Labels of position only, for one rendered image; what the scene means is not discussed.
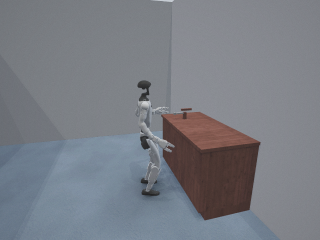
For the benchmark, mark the robot right foot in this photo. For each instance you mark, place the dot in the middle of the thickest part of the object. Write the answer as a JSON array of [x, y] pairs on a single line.
[[151, 192]]

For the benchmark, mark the right robot hand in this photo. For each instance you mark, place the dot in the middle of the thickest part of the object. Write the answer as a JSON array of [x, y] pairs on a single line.
[[164, 144]]

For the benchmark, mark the left robot upper arm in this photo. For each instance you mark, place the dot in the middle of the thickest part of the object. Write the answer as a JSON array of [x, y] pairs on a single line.
[[137, 112]]

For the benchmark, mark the right robot upper arm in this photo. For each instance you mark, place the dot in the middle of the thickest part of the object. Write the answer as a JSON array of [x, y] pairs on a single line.
[[143, 112]]

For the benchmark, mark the left robot hand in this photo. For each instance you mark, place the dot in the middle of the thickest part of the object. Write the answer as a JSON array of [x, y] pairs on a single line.
[[160, 110]]

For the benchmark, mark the right robot forearm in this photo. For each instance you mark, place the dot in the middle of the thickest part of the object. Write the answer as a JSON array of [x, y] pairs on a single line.
[[148, 133]]

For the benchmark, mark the counter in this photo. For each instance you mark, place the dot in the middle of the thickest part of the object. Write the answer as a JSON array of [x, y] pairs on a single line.
[[214, 163]]

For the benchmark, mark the robot torso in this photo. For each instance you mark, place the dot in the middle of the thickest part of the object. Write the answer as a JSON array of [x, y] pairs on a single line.
[[148, 119]]

